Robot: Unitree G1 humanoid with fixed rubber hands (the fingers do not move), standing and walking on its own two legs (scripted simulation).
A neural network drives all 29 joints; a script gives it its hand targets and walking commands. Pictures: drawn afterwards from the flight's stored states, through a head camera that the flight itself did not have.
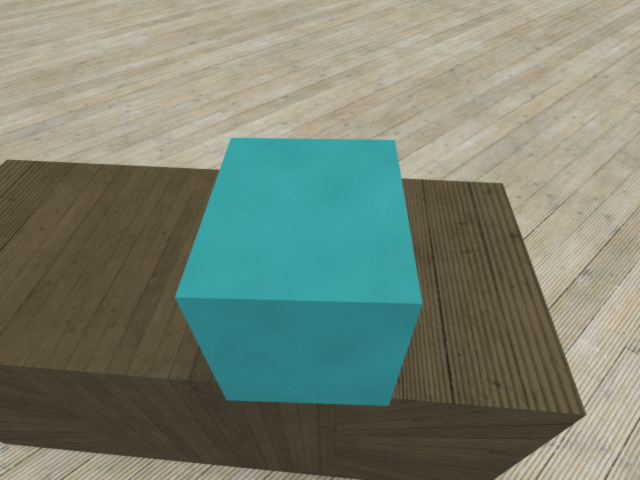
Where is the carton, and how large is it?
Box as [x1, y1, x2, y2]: [175, 138, 421, 405]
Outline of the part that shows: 231,138 175,295 175,298 226,399 388,405 421,306 421,298 394,140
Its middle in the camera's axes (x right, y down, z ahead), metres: -0.02 +0.05 +0.63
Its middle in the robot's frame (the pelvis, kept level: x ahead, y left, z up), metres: +0.45 +0.04 -0.02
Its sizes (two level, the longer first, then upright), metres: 0.313 0.266 0.296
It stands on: a pedestal, 0.60 m high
